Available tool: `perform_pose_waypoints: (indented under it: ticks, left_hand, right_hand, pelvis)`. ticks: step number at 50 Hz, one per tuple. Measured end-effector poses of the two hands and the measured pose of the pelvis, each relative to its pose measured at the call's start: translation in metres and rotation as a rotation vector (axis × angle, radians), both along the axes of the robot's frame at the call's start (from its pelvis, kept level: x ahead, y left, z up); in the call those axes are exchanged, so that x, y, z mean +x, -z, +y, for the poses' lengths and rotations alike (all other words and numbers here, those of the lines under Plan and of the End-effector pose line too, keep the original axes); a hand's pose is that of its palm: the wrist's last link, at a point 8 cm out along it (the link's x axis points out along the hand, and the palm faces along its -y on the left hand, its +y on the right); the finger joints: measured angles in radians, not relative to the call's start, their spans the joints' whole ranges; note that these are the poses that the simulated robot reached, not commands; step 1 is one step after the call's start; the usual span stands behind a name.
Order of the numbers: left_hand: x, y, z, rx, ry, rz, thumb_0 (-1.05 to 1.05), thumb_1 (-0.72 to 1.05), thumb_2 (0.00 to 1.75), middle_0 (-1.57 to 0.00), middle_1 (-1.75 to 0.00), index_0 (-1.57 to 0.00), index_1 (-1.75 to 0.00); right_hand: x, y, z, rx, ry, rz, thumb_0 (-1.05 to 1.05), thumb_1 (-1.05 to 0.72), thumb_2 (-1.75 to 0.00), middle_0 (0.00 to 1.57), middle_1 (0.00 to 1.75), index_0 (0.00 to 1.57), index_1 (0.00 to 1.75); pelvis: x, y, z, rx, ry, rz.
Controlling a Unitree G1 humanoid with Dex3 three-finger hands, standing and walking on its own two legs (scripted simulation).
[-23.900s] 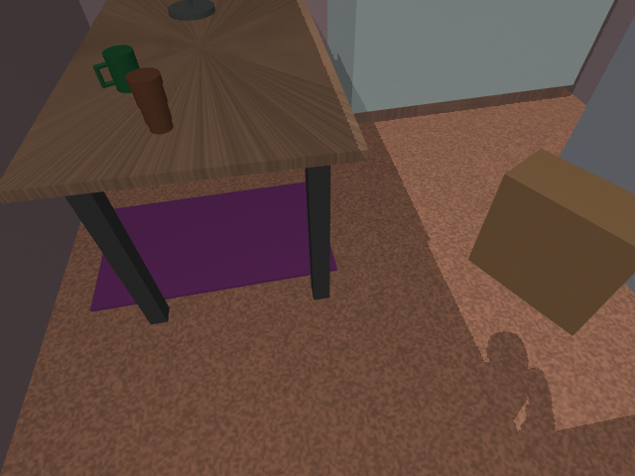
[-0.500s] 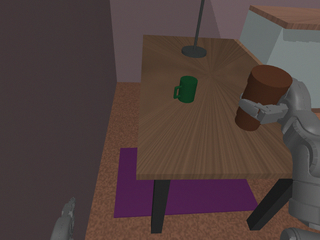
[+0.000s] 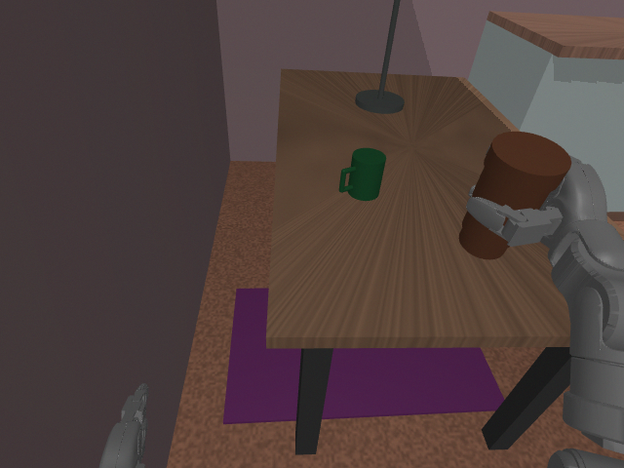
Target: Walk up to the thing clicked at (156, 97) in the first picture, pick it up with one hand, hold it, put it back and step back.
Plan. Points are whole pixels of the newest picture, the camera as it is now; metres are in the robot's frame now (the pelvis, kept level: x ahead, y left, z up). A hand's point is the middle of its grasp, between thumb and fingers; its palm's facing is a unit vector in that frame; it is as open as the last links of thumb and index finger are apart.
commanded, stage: hold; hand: right
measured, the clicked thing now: (503, 202) +0.34 -0.17 +0.24
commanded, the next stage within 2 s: crouch in 0.66 s
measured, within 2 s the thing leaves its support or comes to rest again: neither
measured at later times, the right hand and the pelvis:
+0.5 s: hand (511, 188) +0.35 -0.17 +0.26, palm faces +0.13 +0.99 +0.00, open 9.6 cm; pelvis +0.00 +0.00 +0.00, yaw +0 degrees
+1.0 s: hand (497, 196) +0.36 -0.17 +0.23, palm faces +0.11 +0.99 +0.02, open 9.6 cm; pelvis +0.00 +0.00 +0.00, yaw +0 degrees
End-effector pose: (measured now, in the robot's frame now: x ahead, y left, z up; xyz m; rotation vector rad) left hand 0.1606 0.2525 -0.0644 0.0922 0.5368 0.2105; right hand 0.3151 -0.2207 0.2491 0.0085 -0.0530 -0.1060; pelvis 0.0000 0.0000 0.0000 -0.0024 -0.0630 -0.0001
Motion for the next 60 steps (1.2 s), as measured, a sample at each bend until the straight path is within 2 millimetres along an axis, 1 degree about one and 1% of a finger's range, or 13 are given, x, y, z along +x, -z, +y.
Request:
perform_pose_waypoints:
  ticks: [7,12,16,24,30,37,43,47,51,56,60]
  left_hand:
    - [-0.002,-0.001,0.004,0.01,-0.003,0.006,-0.01,-0.52,0.05,-0.05,-0.05,-0.05,-0.04]
    - [-0.001,0.002,0.002,-0.004,0.003,0.015,-0.01,-0.52,0.05,-0.05,-0.05,-0.05,-0.04]
    - [-0.001,0.002,0.003,-0.005,-0.005,0.007,-0.01,-0.52,0.05,-0.05,-0.05,-0.05,-0.04]
    - [-0.001,0.0,0.003,0.009,0.006,0.015,-0.01,-0.52,0.05,-0.05,-0.05,-0.05,-0.04]
    - [0.002,0.004,0.001,0.005,0.011,0.029,-0.01,-0.52,0.05,-0.05,-0.05,-0.05,-0.04]
    - [0.007,0.0,-0.001,0.005,0.011,0.007,-0.01,-0.53,0.05,-0.05,-0.05,-0.05,-0.04]
    - [0.003,0.0,-0.001,0.007,0.01,0.011,-0.01,-0.52,0.05,-0.05,-0.05,-0.05,-0.04]
    - [-0.001,0.001,-0.003,0.004,0.016,0.021,-0.01,-0.52,0.05,-0.05,-0.05,-0.05,-0.04]
    - [-0.005,0.002,-0.005,0.003,0.02,0.024,-0.01,-0.52,0.05,-0.05,-0.04,-0.05,-0.04]
    - [-0.014,0.004,-0.003,0.017,0.01,0.035,-0.01,-0.53,0.05,-0.05,-0.04,-0.05,-0.04]
    - [-0.023,0.004,0.003,0.044,-0.007,0.04,-0.01,-0.53,0.05,-0.05,-0.04,-0.05,-0.04]
  right_hand:
    - [0.001,-0.009,0.001,-0.014,0.007,-0.032,-0.01,0.38,-1.12,0.75,1.1,0.75,1.11]
    - [0.004,-0.004,0.004,-0.011,-0.009,0.006,-0.01,0.38,-1.12,0.75,1.1,0.75,1.12]
    - [0.005,0.0,0.002,-0.004,0.001,0.024,-0.01,0.38,-1.12,0.75,1.1,0.75,1.12]
    - [0.004,-0.005,-0.004,-0.009,0.025,-0.026,-0.01,0.38,-1.12,0.75,1.1,0.76,1.11]
    - [0.005,-0.005,-0.003,-0.018,0.01,-0.006,-0.01,0.38,-1.12,0.75,1.1,0.76,1.11]
    - [0.009,-0.002,-0.001,-0.001,0.002,0.011,-0.01,0.38,-1.12,0.75,1.1,0.75,1.11]
    - [0.01,-0.007,-0.002,-0.008,0.005,-0.014,-0.01,0.38,-1.12,0.75,1.1,0.76,1.11]
    - [0.015,0.002,-0.003,0.002,0.002,0.025,-0.01,0.39,-1.12,0.76,1.09,0.76,1.11]
    - [0.024,0.02,-0.004,0.02,0.008,0.085,-0.01,0.39,-1.12,0.76,1.09,0.76,1.11]
    - [0.04,0.045,-0.009,0.035,0.033,0.137,-0.01,0.39,-1.13,0.76,1.09,0.76,1.1]
    - [0.057,0.057,-0.012,0.03,0.052,0.134,-0.01,0.39,-1.13,0.76,1.09,0.76,1.11]
  pelvis:
    - [0.0,0.0,0.001,0.001,-0.002,0.0]
    - [0.001,0.0,0.001,0.001,-0.001,0.002]
    - [0.001,0.0,0.001,0.001,-0.002,0.002]
    - [0.003,0.0,0.002,0.0,-0.002,0.004]
    - [0.005,0.0,0.001,0.002,0.001,0.005]
    - [0.005,-0.001,0.0,0.0,0.003,0.004]
    - [0.005,0.0,0.0,0.001,0.0,0.004]
    - [0.004,0.0,0.0,0.001,0.0,0.004]
    - [0.001,0.0,0.001,0.0,-0.001,0.01]
    - [-0.004,0.001,0.002,0.0,-0.005,0.026]
    - [-0.008,0.003,0.002,0.0,-0.01,0.043]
